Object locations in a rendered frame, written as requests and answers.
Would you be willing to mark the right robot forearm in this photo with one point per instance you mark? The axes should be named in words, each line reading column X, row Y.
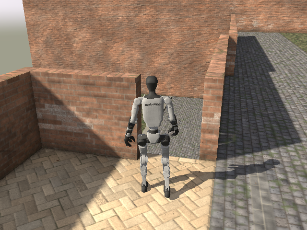
column 174, row 124

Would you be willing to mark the robot right upper arm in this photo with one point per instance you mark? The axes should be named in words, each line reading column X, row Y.
column 169, row 106

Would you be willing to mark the right robot hand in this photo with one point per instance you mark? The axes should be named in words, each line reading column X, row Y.
column 174, row 134

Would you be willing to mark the robot left thigh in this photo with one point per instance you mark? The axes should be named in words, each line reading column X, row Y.
column 142, row 143

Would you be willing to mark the left robot shin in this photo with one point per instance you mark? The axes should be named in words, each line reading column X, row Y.
column 143, row 168

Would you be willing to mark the left robot hand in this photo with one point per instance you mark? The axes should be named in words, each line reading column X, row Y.
column 129, row 139

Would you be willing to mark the robot left upper arm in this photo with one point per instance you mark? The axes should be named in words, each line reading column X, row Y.
column 135, row 109

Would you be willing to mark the left robot forearm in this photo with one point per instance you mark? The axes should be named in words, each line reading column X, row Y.
column 129, row 128

